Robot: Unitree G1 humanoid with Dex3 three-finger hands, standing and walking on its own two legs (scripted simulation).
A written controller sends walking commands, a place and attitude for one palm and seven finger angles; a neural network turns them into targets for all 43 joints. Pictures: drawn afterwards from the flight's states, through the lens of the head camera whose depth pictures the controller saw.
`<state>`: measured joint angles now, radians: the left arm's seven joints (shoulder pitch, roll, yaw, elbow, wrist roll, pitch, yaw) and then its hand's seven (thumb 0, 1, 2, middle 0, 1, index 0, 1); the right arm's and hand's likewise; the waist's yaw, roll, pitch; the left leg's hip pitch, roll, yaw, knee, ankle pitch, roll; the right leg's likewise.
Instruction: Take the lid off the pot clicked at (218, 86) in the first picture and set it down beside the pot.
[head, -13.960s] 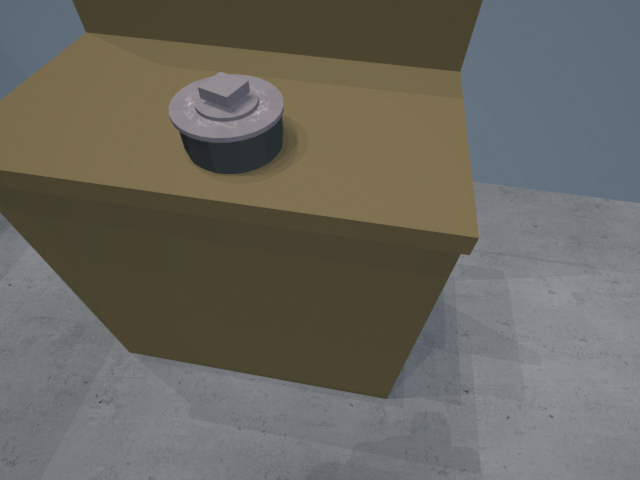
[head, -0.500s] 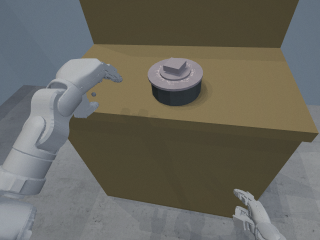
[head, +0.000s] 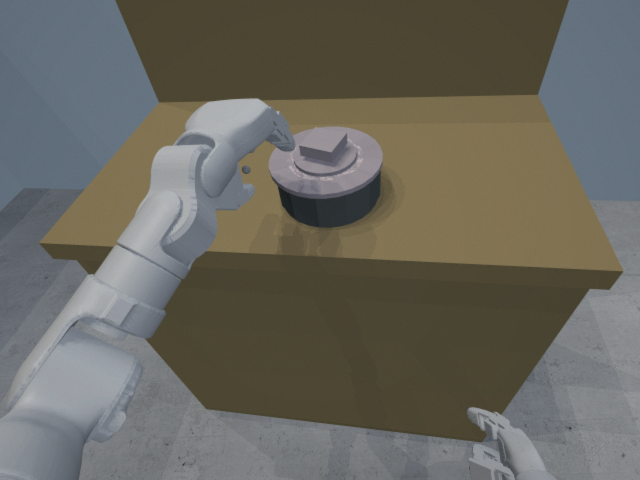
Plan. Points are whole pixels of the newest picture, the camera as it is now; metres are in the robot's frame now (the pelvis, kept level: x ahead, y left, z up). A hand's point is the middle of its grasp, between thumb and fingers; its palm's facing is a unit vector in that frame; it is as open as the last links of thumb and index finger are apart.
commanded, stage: move the open hand above the knob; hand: left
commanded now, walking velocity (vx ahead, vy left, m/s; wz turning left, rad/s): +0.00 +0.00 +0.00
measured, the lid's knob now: (323, 144) +0.54 +0.05 +0.16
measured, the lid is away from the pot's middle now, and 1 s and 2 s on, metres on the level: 0.00 0.00 0.00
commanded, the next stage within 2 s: none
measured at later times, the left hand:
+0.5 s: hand (281, 134) +0.46 +0.08 +0.22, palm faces -0.19 -0.08 -0.98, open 10.1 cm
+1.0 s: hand (317, 108) +0.51 +0.04 +0.23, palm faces -0.26 -0.08 -0.96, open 10.1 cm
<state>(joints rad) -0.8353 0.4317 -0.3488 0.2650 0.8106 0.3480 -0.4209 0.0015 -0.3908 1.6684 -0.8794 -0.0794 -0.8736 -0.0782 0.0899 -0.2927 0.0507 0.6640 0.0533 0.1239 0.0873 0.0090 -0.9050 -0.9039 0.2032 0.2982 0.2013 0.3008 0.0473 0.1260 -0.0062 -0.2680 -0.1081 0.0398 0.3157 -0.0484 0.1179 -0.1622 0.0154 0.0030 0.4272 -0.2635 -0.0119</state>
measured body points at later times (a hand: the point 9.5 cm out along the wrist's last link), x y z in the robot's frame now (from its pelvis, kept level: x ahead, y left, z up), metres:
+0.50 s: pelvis +0.03 -0.04 +0.00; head +0.04 -0.08 +0.45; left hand +0.47 +0.09 +0.27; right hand +0.21 -0.27 -0.11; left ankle +0.08 +0.04 -0.74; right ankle -0.02 -0.12 -0.74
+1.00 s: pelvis +0.03 -0.03 +0.00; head +0.05 -0.07 +0.45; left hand +0.52 +0.05 +0.28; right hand +0.13 -0.29 -0.14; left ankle +0.08 +0.04 -0.74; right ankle -0.02 -0.12 -0.74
